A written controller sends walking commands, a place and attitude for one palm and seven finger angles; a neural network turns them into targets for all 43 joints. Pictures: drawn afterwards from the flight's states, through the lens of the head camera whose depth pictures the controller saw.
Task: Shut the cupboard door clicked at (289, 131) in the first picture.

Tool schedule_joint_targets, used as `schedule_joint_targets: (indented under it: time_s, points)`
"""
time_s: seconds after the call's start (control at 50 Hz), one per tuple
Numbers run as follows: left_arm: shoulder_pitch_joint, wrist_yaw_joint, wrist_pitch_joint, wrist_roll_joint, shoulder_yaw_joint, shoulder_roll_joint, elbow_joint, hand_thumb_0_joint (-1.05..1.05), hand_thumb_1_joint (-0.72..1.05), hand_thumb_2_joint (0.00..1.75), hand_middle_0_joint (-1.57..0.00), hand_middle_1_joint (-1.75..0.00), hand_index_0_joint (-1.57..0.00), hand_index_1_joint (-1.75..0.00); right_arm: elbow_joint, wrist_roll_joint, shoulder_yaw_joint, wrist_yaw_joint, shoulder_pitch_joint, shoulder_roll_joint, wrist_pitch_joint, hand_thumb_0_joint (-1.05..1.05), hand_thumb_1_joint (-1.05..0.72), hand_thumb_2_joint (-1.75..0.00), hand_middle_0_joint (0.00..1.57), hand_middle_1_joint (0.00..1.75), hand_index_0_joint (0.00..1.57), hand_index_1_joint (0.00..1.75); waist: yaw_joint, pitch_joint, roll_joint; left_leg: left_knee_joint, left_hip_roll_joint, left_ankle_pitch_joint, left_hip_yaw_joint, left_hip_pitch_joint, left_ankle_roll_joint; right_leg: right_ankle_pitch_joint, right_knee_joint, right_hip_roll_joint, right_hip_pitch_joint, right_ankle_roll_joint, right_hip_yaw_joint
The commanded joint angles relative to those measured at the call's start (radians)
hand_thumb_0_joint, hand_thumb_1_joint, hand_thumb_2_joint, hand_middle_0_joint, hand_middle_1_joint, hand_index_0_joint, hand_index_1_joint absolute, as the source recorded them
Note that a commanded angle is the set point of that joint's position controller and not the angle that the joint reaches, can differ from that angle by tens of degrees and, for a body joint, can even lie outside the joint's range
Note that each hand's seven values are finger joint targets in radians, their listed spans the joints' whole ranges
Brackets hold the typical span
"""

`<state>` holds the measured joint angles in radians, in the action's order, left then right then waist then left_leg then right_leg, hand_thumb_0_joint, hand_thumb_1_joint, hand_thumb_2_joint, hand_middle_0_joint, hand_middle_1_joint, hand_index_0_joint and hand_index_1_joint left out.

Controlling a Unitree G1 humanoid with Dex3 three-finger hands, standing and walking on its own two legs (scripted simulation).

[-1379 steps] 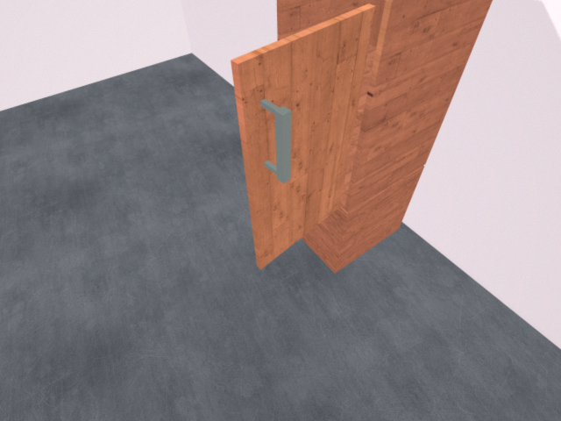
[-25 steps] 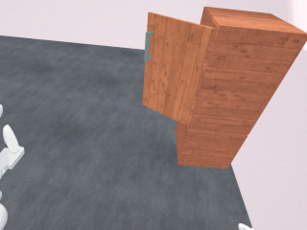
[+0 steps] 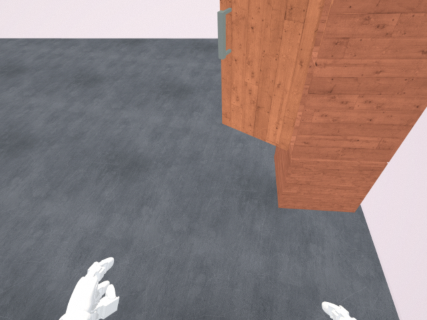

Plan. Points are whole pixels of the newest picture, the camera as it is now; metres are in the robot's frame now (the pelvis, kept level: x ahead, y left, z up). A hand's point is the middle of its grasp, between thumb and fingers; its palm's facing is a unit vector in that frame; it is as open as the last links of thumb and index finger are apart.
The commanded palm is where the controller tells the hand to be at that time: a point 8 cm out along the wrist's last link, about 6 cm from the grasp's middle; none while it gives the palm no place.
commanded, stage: let the arm hang, fingers relaxed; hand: left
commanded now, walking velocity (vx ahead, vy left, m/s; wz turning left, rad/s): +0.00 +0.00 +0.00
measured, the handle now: (225, 34) +0.98 -0.01 +0.12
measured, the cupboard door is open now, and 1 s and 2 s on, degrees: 60 60 60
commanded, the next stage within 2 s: look to check the result in 0.92 s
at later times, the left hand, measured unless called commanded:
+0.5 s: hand out of the picture -0.01 +0.19 -0.14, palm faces -0.01 -0.97 -0.22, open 7.3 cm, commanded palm none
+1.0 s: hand out of the picture -0.04 +0.18 -0.15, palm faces -0.01 -0.99 -0.14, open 7.4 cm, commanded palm none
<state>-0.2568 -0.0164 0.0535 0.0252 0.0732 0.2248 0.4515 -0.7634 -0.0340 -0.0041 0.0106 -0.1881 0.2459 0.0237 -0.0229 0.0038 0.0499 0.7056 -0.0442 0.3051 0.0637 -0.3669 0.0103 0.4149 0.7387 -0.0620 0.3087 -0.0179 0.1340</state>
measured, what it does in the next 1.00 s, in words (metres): stands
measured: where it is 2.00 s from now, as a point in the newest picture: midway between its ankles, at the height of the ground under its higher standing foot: outside the picture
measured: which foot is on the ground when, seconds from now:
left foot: down 0.00-1.00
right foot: down 0.00-1.00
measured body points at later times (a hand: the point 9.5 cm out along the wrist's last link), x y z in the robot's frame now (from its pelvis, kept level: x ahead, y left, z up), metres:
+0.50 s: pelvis +0.01 +0.01 +0.03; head +0.01 +0.00 +0.48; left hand +0.00 +0.25 -0.12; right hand -0.01 -0.20 -0.14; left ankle +0.03 +0.13 -0.72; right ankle -0.01 -0.10 -0.72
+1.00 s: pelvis +0.00 +0.03 +0.03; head +0.00 +0.03 +0.48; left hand -0.03 +0.23 -0.14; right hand -0.05 -0.17 -0.14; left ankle +0.03 +0.13 -0.72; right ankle -0.01 -0.10 -0.72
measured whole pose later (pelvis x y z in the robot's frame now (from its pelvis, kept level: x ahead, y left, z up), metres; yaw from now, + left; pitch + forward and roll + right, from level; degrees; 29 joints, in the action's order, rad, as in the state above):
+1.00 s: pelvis +0.00 +0.03 +0.03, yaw -4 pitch -2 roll +0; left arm -0.36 -0.04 0.00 0.01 0.00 0.09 1.18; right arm -1.15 -0.01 0.00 -0.03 -0.35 0.10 0.01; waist -0.01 0.02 0.00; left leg 0.42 -0.03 0.20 0.14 -0.18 -0.03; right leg 0.23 0.41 -0.05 0.14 0.02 0.07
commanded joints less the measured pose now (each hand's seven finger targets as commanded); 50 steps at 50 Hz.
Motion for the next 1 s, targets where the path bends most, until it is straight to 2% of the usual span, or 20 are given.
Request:
schedule_joint_targets:
  time_s: [0.0, 0.02, 0.04, 0.06, 0.08, 0.12, 0.18, 0.22, 0.28, 0.44, 0.66, 0.98]
  points:
    - [-0.021, 0.000, -0.043, -0.003, -0.017, 0.141, 0.155, 0.00, 0.90, 0.90, -0.20, -0.30, -0.20, -0.30, 0.024, 0.001, -0.025, -0.015, -0.019, 0.104, -0.022, 0.00, -0.90, -0.90, 0.20, 0.30, 0.20, 0.30, 0.005, -0.074, -0.030, -0.150, -0.067, -0.413, -0.075, 0.146, -0.027, -0.427, -0.192, -0.071, -0.077, 0.002, -0.108]
    - [-0.009, -0.001, -0.043, -0.008, -0.020, 0.120, 0.217, 0.00, 0.90, 0.90, -0.20, -0.30, -0.20, -0.30, -0.011, 0.001, -0.020, -0.021, -0.019, 0.091, -0.020, 0.00, -0.90, -0.90, 0.20, 0.30, 0.20, 0.30, 0.007, -0.061, 0.041, -0.189, -0.080, -0.386, -0.081, 0.133, -0.034, -0.343, -0.215, -0.054, -0.092, 0.001, -0.105]
    - [-0.017, 0.000, -0.045, -0.011, -0.024, 0.109, 0.276, 0.00, 0.90, 0.90, -0.20, -0.30, -0.20, -0.30, -0.039, 0.003, -0.016, -0.026, -0.013, 0.084, -0.019, 0.00, -0.90, -0.90, 0.20, 0.30, 0.20, 0.30, 0.015, -0.057, 0.077, -0.212, -0.084, -0.335, -0.079, 0.126, -0.034, -0.294, -0.251, -0.046, -0.114, -0.002, -0.113]
    - [-0.022, 0.001, -0.047, -0.011, -0.027, 0.100, 0.333, 0.00, 0.90, 0.90, -0.20, -0.30, -0.20, -0.30, -0.063, 0.005, -0.014, -0.031, -0.010, 0.069, -0.017, 0.00, -0.90, -0.90, 0.20, 0.30, 0.20, 0.30, 0.016, -0.034, 0.076, -0.229, -0.077, -0.269, -0.072, 0.111, -0.028, -0.264, -0.293, -0.048, -0.123, -0.007, -0.125]
    - [-0.044, -0.003, -0.053, -0.005, -0.014, 0.055, 0.364, 0.00, 0.90, 0.90, -0.20, -0.30, -0.20, -0.30, -0.078, 0.001, -0.018, -0.036, -0.011, 0.044, -0.018, 0.00, -0.90, -0.90, 0.20, 0.30, 0.20, 0.30, 0.017, -0.047, 0.094, -0.237, -0.071, -0.226, -0.060, 0.129, -0.024, -0.268, -0.333, -0.054, -0.128, -0.015, -0.136]
    - [-0.040, -0.005, -0.059, -0.007, -0.017, 0.057, 0.411, 0.00, 0.90, 0.90, -0.20, -0.30, -0.20, -0.30, -0.113, 0.004, -0.021, -0.039, -0.045, 0.029, -0.018, 0.00, -0.90, -0.90, 0.20, 0.30, 0.20, 0.30, 0.008, -0.063, 0.097, -0.241, -0.071, -0.244, -0.048, 0.164, -0.016, -0.335, -0.362, -0.067, -0.152, -0.023, -0.133]
    - [-0.035, -0.004, -0.062, -0.011, -0.032, 0.065, 0.483, 0.00, 0.90, 0.90, -0.20, -0.30, -0.20, -0.30, -0.169, 0.011, -0.019, -0.042, -0.070, 0.027, -0.018, 0.00, -0.90, -0.90, 0.20, 0.30, 0.20, 0.30, 0.008, -0.040, 0.071, -0.276, -0.079, -0.263, -0.045, 0.182, -0.012, -0.368, -0.390, -0.066, -0.168, -0.022, -0.121]
    - [-0.042, -0.006, -0.062, -0.012, -0.038, 0.062, 0.525, 0.00, 0.90, 0.90, -0.20, -0.30, -0.20, -0.30, -0.197, 0.015, -0.020, -0.045, -0.090, 0.030, -0.017, 0.00, -0.90, -0.90, 0.20, 0.30, 0.20, 0.30, 0.008, -0.018, -0.002, -0.288, -0.086, -0.281, -0.040, 0.194, -0.013, -0.394, -0.401, -0.064, -0.172, -0.019, -0.109]
    - [-0.059, -0.008, -0.061, -0.014, -0.048, 0.053, 0.578, 0.00, 0.90, 0.90, -0.20, -0.30, -0.20, -0.30, -0.240, 0.017, -0.016, -0.046, -0.109, 0.024, -0.015, 0.00, -0.90, -0.90, 0.20, 0.30, 0.20, 0.30, 0.010, 0.026, -0.049, -0.324, -0.085, -0.224, -0.037, 0.201, -0.016, -0.326, -0.430, -0.059, -0.149, -0.015, -0.114]
    - [-0.118, -0.019, -0.064, -0.017, -0.060, 0.020, 0.671, 0.00, 0.90, 0.90, -0.20, -0.30, -0.20, -0.30, -0.328, 0.020, -0.006, -0.046, -0.166, -0.011, -0.018, 0.00, -0.90, -0.90, 0.20, 0.30, 0.20, 0.30, 0.017, 0.080, -0.086, -0.368, -0.080, -0.185, -0.032, 0.199, -0.025, -0.259, -0.452, -0.055, -0.134, -0.010, -0.120]
    - [-0.171, -0.028, -0.061, -0.014, -0.059, -0.026, 0.710, 0.00, 0.90, 0.90, -0.20, -0.30, -0.20, -0.30, -0.374, 0.021, -0.003, -0.052, -0.218, -0.062, -0.019, 0.00, -0.90, -0.90, 0.20, 0.30, 0.20, 0.30, 0.016, 0.127, -0.044, -0.392, -0.069, -0.108, -0.026, 0.164, -0.030, -0.199, -0.443, -0.047, -0.110, -0.008, -0.130]
    - [-0.193, -0.031, -0.062, -0.010, -0.059, -0.048, 0.714, 0.00, 0.90, 0.90, -0.20, -0.30, -0.20, -0.30, -0.364, 0.022, -0.011, -0.052, -0.235, -0.062, -0.021, 0.00, -0.90, -0.90, 0.20, 0.30, 0.20, 0.30, 0.010, 0.132, -0.035, -0.401, -0.072, -0.056, -0.031, 0.157, -0.036, -0.190, -0.424, -0.041, -0.077, -0.001, -0.132]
